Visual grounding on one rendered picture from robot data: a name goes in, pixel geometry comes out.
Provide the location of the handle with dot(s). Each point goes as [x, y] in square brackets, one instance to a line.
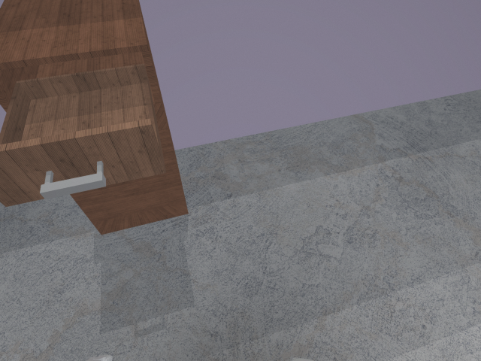
[52, 189]

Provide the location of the drawer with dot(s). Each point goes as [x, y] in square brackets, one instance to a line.
[67, 123]

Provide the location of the cabinet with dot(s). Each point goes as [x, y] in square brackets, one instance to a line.
[45, 38]

